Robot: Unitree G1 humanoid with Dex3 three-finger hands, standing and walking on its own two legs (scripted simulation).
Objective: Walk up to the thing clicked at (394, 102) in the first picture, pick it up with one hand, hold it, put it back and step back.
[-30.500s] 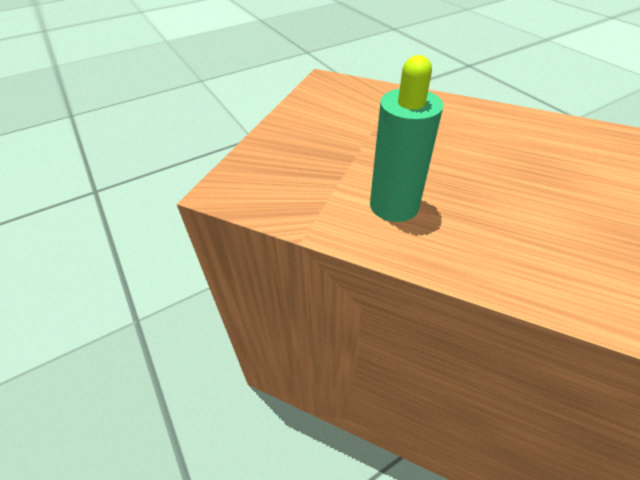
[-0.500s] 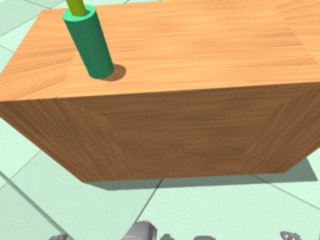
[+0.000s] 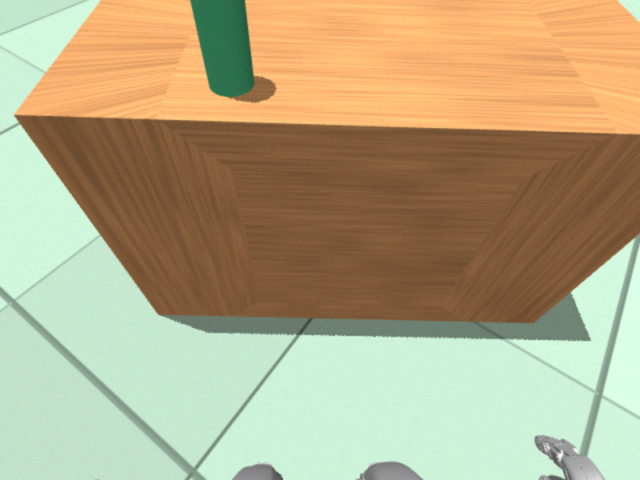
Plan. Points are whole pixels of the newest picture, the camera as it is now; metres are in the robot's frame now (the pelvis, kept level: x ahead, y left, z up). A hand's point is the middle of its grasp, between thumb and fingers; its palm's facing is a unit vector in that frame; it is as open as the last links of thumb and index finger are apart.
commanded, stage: step back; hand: left
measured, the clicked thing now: (220, 13) +0.76 +0.20 +0.16
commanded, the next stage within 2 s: stand in 1.98 s
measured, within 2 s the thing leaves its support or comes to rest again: neither
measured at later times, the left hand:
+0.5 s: hand out of the picture -0.05 +0.26 -0.15, palm faces +0.07 -0.91 -0.42, open 7.4 cm
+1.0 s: hand out of the picture -0.29 +0.22 -0.13, palm faces +0.06 -0.90 -0.44, open 7.4 cm
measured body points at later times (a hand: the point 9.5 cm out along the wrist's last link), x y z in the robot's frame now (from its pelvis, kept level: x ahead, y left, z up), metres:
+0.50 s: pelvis -0.17 -0.02 -0.01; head -0.11 -0.01 +0.43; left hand -0.06 +0.31 -0.12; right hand -0.08 -0.33 -0.14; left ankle -0.18 +0.09 -0.73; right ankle -0.09 -0.14 -0.72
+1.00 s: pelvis -0.34 -0.06 +0.00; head -0.31 -0.08 +0.44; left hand -0.29 +0.27 -0.10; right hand -0.23 -0.37 -0.13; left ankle -0.34 +0.08 -0.68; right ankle -0.30 -0.17 -0.73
